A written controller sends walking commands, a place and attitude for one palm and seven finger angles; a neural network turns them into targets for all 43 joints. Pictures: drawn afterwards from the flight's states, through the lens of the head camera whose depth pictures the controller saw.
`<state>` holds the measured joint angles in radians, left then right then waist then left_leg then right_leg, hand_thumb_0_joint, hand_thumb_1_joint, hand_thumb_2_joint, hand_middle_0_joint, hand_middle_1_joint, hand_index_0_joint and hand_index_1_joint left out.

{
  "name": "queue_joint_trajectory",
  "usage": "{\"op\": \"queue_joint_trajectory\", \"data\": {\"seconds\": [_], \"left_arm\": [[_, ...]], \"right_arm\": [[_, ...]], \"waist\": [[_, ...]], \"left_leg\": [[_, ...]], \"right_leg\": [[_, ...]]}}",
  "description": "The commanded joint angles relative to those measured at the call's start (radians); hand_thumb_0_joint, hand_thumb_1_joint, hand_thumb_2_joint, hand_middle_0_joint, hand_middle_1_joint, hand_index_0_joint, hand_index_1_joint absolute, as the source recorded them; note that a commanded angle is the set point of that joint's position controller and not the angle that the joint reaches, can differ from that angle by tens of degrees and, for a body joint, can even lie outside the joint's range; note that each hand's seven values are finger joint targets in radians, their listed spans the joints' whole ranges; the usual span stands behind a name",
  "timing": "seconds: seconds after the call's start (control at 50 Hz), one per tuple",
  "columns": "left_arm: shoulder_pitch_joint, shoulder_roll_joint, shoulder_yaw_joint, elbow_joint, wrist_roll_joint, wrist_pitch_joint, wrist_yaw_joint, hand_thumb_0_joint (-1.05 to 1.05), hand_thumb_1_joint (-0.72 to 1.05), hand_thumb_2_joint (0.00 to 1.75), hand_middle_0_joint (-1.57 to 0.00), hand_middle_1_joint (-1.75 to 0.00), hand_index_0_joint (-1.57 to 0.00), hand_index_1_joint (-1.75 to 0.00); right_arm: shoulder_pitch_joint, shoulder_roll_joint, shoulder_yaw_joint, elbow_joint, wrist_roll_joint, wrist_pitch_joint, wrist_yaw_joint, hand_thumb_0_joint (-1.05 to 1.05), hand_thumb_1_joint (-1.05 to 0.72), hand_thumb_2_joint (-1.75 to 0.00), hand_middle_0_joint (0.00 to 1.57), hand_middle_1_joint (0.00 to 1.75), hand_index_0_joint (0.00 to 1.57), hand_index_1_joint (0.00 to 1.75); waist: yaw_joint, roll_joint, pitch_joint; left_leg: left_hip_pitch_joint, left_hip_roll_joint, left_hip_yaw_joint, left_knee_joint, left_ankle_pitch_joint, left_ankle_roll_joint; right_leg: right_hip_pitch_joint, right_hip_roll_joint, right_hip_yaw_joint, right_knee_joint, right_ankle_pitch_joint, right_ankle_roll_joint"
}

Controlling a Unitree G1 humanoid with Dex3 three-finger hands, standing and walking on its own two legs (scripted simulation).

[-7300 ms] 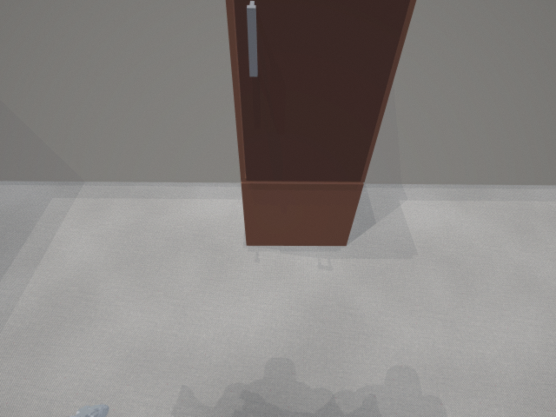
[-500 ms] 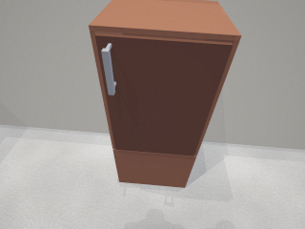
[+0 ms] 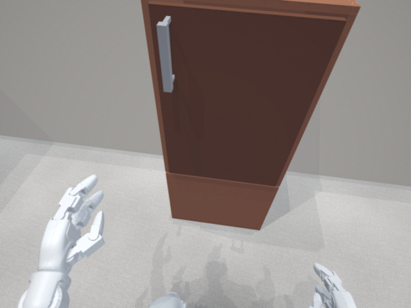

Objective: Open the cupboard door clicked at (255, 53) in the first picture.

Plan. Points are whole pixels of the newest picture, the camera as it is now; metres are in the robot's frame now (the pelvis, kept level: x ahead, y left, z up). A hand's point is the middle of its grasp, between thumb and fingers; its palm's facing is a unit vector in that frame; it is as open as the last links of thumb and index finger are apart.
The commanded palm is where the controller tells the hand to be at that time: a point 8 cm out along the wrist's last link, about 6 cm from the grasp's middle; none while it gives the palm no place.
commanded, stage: raise the hand with hooked fingers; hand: left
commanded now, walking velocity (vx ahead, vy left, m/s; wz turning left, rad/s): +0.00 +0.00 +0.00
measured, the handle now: (167, 55) +0.61 +0.11 +0.19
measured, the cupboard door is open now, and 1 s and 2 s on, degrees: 0 0 0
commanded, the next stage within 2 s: move the hooked fingers beside the handle in 1.84 s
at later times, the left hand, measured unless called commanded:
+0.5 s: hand (79, 220) +0.25 +0.23 +0.08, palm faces -0.09 -0.99 -0.07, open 10.6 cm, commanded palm +0.23 +0.28 +0.09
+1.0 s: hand (63, 162) +0.31 +0.25 +0.16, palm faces -0.06 -0.99 -0.08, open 13.5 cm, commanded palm +0.29 +0.30 +0.17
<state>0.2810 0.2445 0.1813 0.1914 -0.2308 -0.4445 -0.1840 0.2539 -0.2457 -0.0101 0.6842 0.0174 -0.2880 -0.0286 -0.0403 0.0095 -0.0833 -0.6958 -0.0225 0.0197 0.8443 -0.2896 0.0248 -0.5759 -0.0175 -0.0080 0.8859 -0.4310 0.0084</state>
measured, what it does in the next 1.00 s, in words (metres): shifts its weight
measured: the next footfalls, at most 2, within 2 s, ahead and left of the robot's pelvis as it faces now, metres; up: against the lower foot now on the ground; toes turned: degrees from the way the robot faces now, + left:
none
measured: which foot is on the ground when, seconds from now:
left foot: down 0.00-1.00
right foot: down 0.00-1.00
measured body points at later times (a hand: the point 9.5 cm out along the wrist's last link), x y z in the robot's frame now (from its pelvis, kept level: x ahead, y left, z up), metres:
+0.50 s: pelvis +0.03 -0.01 +0.00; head +0.05 +0.01 +0.44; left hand +0.25 +0.28 +0.08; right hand +0.20 -0.23 -0.06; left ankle +0.11 +0.08 -0.69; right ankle +0.03 -0.14 -0.69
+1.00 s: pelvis +0.07 -0.01 +0.02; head +0.06 -0.01 +0.47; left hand +0.31 +0.30 +0.16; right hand +0.26 -0.24 -0.02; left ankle +0.11 +0.08 -0.69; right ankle +0.03 -0.14 -0.69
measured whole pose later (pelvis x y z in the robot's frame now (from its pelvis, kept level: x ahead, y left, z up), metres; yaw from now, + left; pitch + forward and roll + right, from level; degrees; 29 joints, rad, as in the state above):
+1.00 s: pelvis +0.07 -0.01 +0.02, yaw +0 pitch +2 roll -2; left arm 0.09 0.46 0.40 0.06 -0.40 -0.02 -0.51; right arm 0.24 -0.27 0.06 0.54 0.07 -0.25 -0.10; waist 0.03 0.04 -0.07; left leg -0.47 0.00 -0.03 0.74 -0.31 0.03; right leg -0.30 0.03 -0.03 0.67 -0.41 0.00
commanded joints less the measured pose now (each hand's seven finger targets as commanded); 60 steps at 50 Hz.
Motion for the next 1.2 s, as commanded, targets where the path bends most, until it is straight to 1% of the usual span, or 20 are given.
{"op": "queue_joint_trajectory", "data": {"seconds": [0.0,0.04,0.1,0.18,0.22,0.26,0.36,0.38,0.44,0.5,0.56,0.58,0.62,0.68,0.74,0.78,0.82,0.98,1.12,1.18], "left_arm": [[0.082,0.236,0.131,-0.047,-0.075,-0.094,-0.307,0.00,0.57,0.76,-0.22,-0.51,-0.22,-0.51],[-0.003,0.253,0.151,-0.142,-0.138,0.000,-0.337,0.00,0.53,0.74,-0.23,-0.54,-0.23,-0.54],[-0.145,0.287,0.202,-0.349,-0.183,0.057,-0.281,0.00,0.46,0.71,-0.23,-0.58,-0.23,-0.58],[-0.161,0.274,0.157,-0.482,-0.128,0.042,-0.194,0.00,0.36,0.67,-0.24,-0.64,-0.24,-0.64],[-0.149,0.274,0.140,-0.449,-0.105,0.060,-0.188,0.00,0.32,0.65,-0.24,-0.68,-0.24,-0.68],[-0.159,0.284,0.128,-0.404,-0.094,0.096,-0.207,0.00,0.27,0.63,-0.25,-0.70,-0.25,-0.70],[-0.140,0.345,0.207,-0.384,-0.131,0.185,-0.263,0.00,0.15,0.58,-0.25,-0.78,-0.25,-0.78],[-0.123,0.367,0.245,-0.373,-0.147,0.195,-0.267,0.00,0.13,0.57,-0.25,-0.80,-0.25,-0.80],[-0.104,0.356,0.271,-0.373,-0.181,0.206,-0.277,0.00,0.06,0.54,-0.26,-0.84,-0.26,-0.84],[-0.110,0.355,0.282,-0.337,-0.197,0.218,-0.291,0.00,-0.01,0.51,-0.27,-0.88,-0.27,-0.88],[-0.131,0.360,0.277,-0.342,-0.196,0.228,-0.305,0.00,-0.08,0.48,-0.27,-0.93,-0.27,-0.93],[-0.125,0.377,0.292,-0.337,-0.194,0.236,-0.309,0.00,-0.10,0.47,-0.27,-0.94,-0.27,-0.94],[-0.149,0.369,0.278,-0.379,-0.192,0.244,-0.311,0.00,-0.15,0.45,-0.27,-0.98,-0.27,-0.98],[-0.169,0.411,0.319,-0.385,-0.193,0.258,-0.303,0.00,-0.22,0.42,-0.28,-1.02,-0.28,-1.02],[-0.231,0.408,0.314,-0.387,-0.193,0.275,-0.301,0.00,-0.29,0.39,-0.29,-1.07,-0.29,-1.07],[-0.261,0.437,0.336,-0.377,-0.192,0.293,-0.300,0.00,-0.34,0.37,-0.29,-1.10,-0.29,-1.10],[-0.290,0.429,0.326,-0.387,-0.190,0.309,-0.303,0.00,-0.38,0.35,-0.29,-1.12,-0.29,-1.12],[-0.439,0.476,0.339,-0.276,-0.186,0.390,-0.333,0.00,-0.50,0.30,-0.30,-1.20,-0.30,-1.20],[-0.607,0.523,0.344,-0.237,-0.177,0.409,-0.359,0.00,-0.50,0.30,-0.30,-1.20,-0.30,-1.20],[-0.656,0.559,0.365,-0.201,-0.177,0.420,-0.365,0.00,-0.50,0.30,-0.30,-1.20,-0.30,-1.20]], "right_arm": [[-0.105,-0.181,-0.068,-0.303,0.033,-0.060,0.013,0.00,-0.90,-0.90,0.20,0.30,0.20,0.30],[-0.143,-0.190,-0.049,-0.366,0.054,-0.037,-0.009,0.00,-0.90,-0.90,0.20,0.30,0.20,0.30],[-0.109,-0.170,-0.035,-0.366,0.042,-0.018,-0.045,0.00,-0.90,-0.90,0.20,0.30,0.20,0.30],[-0.073,-0.159,-0.020,-0.332,0.032,-0.027,-0.062,0.00,-0.90,-0.90,0.20,0.30,0.20,0.30],[-0.063,-0.157,-0.013,-0.308,0.033,-0.031,-0.066,0.00,-0.90,-0.90,0.20,0.30,0.20,0.30],[-0.059,-0.160,-0.006,-0.293,0.036,-0.036,-0.073,0.00,-0.90,-0.90,0.20,0.30,0.20,0.30],[-0.066,-0.154,0.003,-0.291,0.042,-0.051,-0.077,0.00,-0.90,-0.90,0.20,0.30,0.20,0.30],[-0.073,-0.154,0.004,-0.290,0.041,-0.057,-0.076,0.00,-0.90,-0.90,0.20,0.30,0.20,0.30],[-0.073,-0.146,0.004,-0.285,0.041,-0.062,-0.073,0.00,-0.90,-0.90,0.20,0.30,0.20,0.30],[-0.067,-0.153,0.003,-0.283,0.041,-0.066,-0.070,0.00,-0.90,-0.90,0.20,0.30,0.20,0.30],[-0.058,-0.159,-0.001,-0.281,0.046,-0.069,-0.069,0.00,-0.90,-0.90,0.20,0.30,0.20,0.30],[-0.059,-0.163,-0.003,-0.283,0.044,-0.071,-0.069,0.00,-0.90,-0.90,0.20,0.30,0.20,0.30],[-0.055,-0.160,-0.002,-0.288,0.047,-0.072,-0.068,0.00,-0.90,-0.90,0.20,0.30,0.20,0.30],[-0.052,-0.164,-0.003,-0.281,0.046,-0.068,-0.070,0.00,-0.90,-0.90,0.20,0.30,0.20,0.30],[-0.057,-0.163,0.001,-0.280,0.051,-0.054,-0.074,0.00,-0.90,-0.90,0.20,0.30,0.20,0.30],[-0.064,-0.165,0.003,-0.281,0.051,-0.045,-0.078,0.00,-0.90,-0.90,0.20,0.30,0.20,0.30],[-0.067,-0.158,0.005,-0.287,0.054,-0.038,-0.079,0.00,-0.90,-0.90,0.20,0.30,0.20,0.30],[-0.089,-0.161,0.018,-0.281,0.061,0.001,-0.086,0.00,-0.90,-0.90,0.20,0.30,0.20,0.30],[-0.110,-0.154,0.032,-0.280,0.066,0.015,-0.092,0.00,-0.90,-0.90,0.20,0.30,0.20,0.30],[-0.117,-0.156,0.035,-0.274,0.066,0.018,-0.093,0.00,-0.90,-0.90,0.20,0.30,0.20,0.30]], "waist": [[0.088,0.000,-0.167],[0.084,-0.001,-0.139],[0.061,0.071,-0.134],[0.017,0.093,-0.062],[0.002,0.130,-0.042],[-0.008,0.128,-0.026],[0.036,0.125,-0.129],[0.056,0.138,-0.140],[0.058,0.071,-0.155],[0.060,0.052,-0.136],[0.056,0.068,-0.147],[0.067,0.060,-0.145],[0.063,0.095,-0.177],[0.069,0.069,-0.170],[0.058,0.087,-0.151],[0.069,0.100,-0.138],[0.064,0.128,-0.160],[0.065,0.090,-0.104],[0.060,0.112,-0.126],[0.066,0.091,-0.122]], "left_leg": [[0.023,0.010,-0.048,-0.001,-0.294,-0.016],[0.034,0.013,-0.071,-0.046,-0.414,-0.009],[0.063,0.029,-0.096,-0.047,-0.401,-0.001],[0.091,0.044,-0.135,-0.069,-0.404,0.006],[0.108,0.044,-0.138,-0.072,-0.384,0.007],[0.116,0.044,-0.139,-0.079,-0.373,0.008],[0.196,0.041,-0.120,-0.089,-0.219,0.011],[0.208,0.038,-0.115,-0.086,-0.164,0.009],[0.243,0.040,-0.099,-0.089,-0.059,0.011],[0.256,0.037,-0.091,-0.094,0.006,0.012],[0.301,0.037,-0.088,-0.112,0.038,0.013],[0.306,0.035,-0.089,-0.113,0.062,0.014],[0.355,0.036,-0.089,-0.131,0.099,0.013],[0.384,0.036,-0.090,-0.144,0.142,0.014],[0.410,0.039,-0.093,-0.175,0.131,0.009],[0.420,0.035,-0.089,-0.184,0.138,0.009],[0.460,0.036,-0.089,-0.199,0.159,0.007],[0.484,0.029,-0.081,-0.244,0.155,0.010],[0.536,0.023,-0.078,-0.278,0.138,0.013],[0.537,0.021,-0.075,-0.288,0.134,0.015]], "right_leg": [[-0.147,0.015,0.048,-0.086,-0.305,-0.046],[-0.155,0.020,0.041,-0.097,-0.389,-0.039],[-0.161,0.042,0.027,-0.089,-0.341,-0.035],[-0.177,0.062,-0.001,-0.089,-0.269,-0.036],[-0.174,0.059,-0.007,-0.104,-0.228,-0.035],[-0.168,0.057,-0.007,-0.127,-0.215,-0.031],[-0.054,0.053,-0.010,-0.176,-0.112,-0.034],[-0.021,0.058,-0.013,-0.178,-0.073,-0.039],[0.008,0.060,-0.023,-0.200,-0.003,-0.031],[0.022,0.065,-0.029,-0.206,0.065,-0.028],[0.033,0.064,-0.039,-0.212,0.114,-0.025],[0.047,0.069,-0.035,-0.214,0.139,-0.028],[0.062,0.066,-0.048,-0.212,0.184,-0.028],[0.091,0.070,-0.050,-0.227,0.233,-0.029],[0.092,0.067,-0.062,-0.243,0.224,-0.027],[0.120,0.068,-0.054,-0.263,0.233,-0.032],[0.126,0.065,-0.058,-0.271,0.254,-0.030],[0.172,0.065,-0.047,-0.344,0.269,-0.030],[0.201,0.060,-0.036,-0.388,0.253,-0.030],[0.224,0.057,-0.025,-0.413,0.251,-0.030]]}}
